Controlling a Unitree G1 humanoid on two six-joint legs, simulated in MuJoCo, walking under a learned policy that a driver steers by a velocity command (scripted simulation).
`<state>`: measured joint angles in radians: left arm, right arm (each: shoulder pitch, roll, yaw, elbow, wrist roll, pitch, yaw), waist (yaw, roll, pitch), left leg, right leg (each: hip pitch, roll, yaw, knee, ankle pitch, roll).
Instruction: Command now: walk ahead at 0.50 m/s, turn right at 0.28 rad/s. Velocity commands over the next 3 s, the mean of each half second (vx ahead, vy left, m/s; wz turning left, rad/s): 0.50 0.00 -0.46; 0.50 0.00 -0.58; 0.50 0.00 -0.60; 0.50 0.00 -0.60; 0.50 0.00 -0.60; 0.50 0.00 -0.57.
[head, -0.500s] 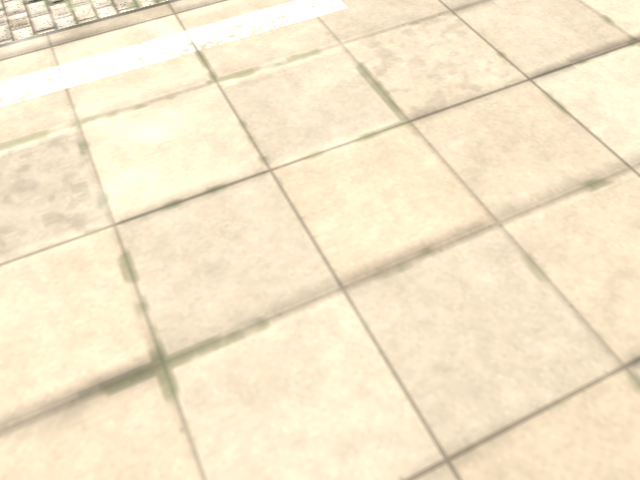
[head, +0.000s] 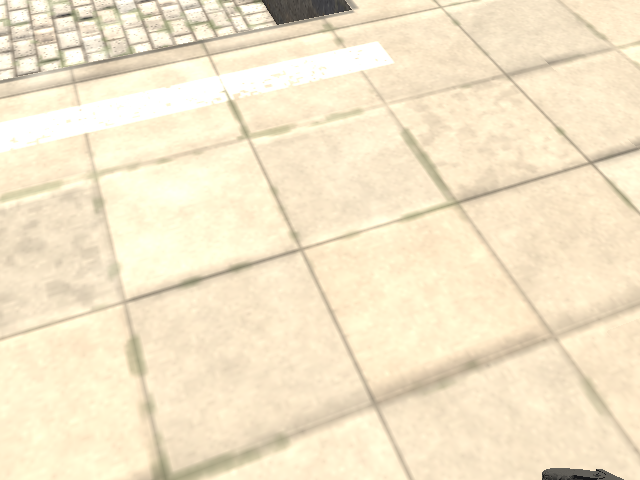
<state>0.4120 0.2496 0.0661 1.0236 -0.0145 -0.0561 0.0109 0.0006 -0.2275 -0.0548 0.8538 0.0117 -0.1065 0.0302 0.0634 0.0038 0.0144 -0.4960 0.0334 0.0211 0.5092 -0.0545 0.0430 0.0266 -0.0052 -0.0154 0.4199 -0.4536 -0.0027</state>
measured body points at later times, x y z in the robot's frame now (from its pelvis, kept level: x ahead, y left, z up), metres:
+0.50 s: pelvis +0.25 -0.02 +0.00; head +0.28 -0.04 +0.45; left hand +0.50 +0.16 -0.10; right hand +0.19 -0.29 -0.14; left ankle +0.13 +0.12 -0.72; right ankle +0.38 -0.17 -0.70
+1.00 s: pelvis +0.52 -0.13 +0.01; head +0.54 -0.16 +0.46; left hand +0.69 +0.11 -0.10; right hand +0.60 -0.46 -0.07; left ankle +0.75 -0.10 -0.70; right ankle +0.38 -0.16 -0.72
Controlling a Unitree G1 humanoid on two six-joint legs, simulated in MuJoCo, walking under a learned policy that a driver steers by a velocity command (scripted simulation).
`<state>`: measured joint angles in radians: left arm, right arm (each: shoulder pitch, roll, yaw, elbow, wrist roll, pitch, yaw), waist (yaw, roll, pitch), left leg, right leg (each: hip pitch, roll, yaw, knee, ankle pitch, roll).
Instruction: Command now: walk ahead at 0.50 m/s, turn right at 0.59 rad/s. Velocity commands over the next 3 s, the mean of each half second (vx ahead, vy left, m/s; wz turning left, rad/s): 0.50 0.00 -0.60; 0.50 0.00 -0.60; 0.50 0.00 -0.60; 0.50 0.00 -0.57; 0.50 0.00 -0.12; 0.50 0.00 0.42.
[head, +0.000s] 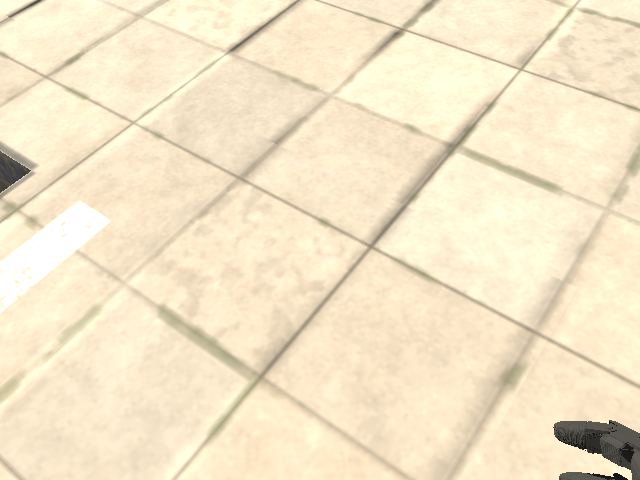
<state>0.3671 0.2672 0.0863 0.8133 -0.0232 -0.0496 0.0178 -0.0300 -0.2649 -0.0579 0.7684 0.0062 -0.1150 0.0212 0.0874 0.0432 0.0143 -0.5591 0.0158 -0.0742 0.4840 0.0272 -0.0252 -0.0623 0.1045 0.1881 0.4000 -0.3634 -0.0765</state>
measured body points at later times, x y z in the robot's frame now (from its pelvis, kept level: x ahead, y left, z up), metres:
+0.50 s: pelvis +0.26 -0.01 +0.00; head +0.29 -0.03 +0.45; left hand +0.54 +0.15 -0.08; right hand +0.19 -0.29 -0.13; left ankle +0.17 +0.14 -0.74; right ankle +0.38 -0.19 -0.70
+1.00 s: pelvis +0.52 -0.13 +0.00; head +0.53 -0.17 +0.45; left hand +0.73 +0.08 -0.10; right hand +0.58 -0.46 -0.08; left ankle +0.75 -0.10 -0.71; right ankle +0.39 -0.17 -0.74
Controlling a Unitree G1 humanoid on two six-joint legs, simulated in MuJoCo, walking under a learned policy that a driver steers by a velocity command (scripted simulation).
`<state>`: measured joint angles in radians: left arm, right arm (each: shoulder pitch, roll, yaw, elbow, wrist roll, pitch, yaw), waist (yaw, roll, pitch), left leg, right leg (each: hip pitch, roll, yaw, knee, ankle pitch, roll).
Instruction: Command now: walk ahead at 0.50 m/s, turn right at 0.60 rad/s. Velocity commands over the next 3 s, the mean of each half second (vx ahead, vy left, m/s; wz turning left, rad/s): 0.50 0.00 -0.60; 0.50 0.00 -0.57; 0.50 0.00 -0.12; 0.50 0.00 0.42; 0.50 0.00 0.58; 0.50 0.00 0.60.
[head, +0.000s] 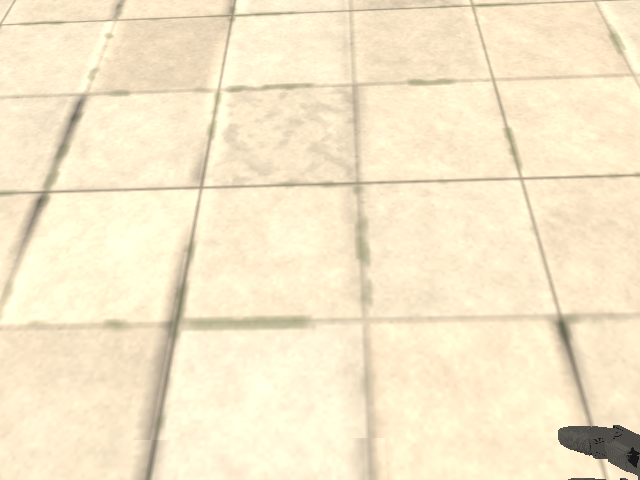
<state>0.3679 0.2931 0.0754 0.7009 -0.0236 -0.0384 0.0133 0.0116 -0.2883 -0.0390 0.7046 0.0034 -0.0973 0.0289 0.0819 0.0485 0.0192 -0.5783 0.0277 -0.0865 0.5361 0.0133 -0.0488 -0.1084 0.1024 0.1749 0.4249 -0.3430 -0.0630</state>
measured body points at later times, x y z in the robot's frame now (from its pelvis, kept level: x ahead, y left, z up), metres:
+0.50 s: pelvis +0.26 +0.00 +0.00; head +0.29 -0.02 +0.44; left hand +0.55 +0.15 -0.08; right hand +0.19 -0.29 -0.13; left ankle +0.17 +0.14 -0.74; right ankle +0.38 -0.19 -0.70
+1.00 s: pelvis +0.53 -0.13 +0.00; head +0.54 -0.16 +0.45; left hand +0.73 +0.09 -0.10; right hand +0.59 -0.46 -0.08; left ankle +0.75 -0.10 -0.71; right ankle +0.39 -0.17 -0.74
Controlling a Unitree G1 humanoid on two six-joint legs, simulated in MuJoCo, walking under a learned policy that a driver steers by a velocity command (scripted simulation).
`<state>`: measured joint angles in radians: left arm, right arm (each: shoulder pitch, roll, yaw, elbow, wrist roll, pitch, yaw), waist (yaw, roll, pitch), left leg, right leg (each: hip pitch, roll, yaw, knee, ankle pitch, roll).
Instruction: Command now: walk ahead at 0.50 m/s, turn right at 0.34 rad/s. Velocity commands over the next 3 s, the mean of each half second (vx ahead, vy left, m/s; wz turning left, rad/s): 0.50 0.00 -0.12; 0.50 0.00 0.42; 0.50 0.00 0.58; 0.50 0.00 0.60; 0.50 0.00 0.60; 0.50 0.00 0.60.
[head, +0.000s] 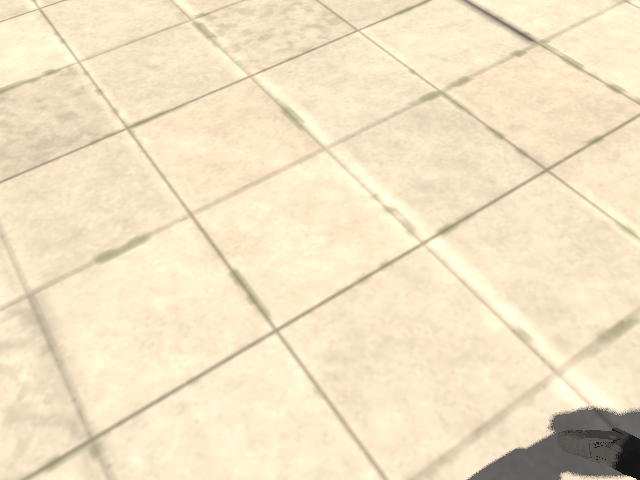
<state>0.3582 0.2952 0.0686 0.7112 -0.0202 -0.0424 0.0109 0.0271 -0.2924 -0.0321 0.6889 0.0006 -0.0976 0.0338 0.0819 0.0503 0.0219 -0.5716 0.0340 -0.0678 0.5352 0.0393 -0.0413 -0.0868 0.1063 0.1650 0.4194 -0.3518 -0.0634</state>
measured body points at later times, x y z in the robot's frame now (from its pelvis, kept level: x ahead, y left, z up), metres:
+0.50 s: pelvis +0.27 +0.01 +0.00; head +0.31 +0.01 +0.45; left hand +0.53 +0.22 -0.07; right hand +0.24 -0.27 -0.12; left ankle +0.17 +0.13 -0.74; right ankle +0.43 -0.14 -0.71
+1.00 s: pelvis +0.54 +0.01 -0.01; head +0.57 +0.02 +0.44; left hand +0.50 +0.30 -0.13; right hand +0.80 -0.18 -0.09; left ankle +0.67 +0.17 -0.71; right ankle +0.43 -0.13 -0.74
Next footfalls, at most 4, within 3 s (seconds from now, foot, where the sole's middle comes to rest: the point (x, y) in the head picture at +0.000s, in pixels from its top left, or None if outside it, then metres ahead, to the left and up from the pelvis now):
0.06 left None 0.21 0.13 -0.77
0.56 right None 0.47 -0.13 -0.77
1.06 left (302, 367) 0.71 0.17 -0.77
1.56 right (343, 251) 1.05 0.09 -0.77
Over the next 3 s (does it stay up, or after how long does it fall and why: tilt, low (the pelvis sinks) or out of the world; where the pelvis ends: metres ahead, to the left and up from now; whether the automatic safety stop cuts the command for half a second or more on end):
stays up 1.29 0.73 0.00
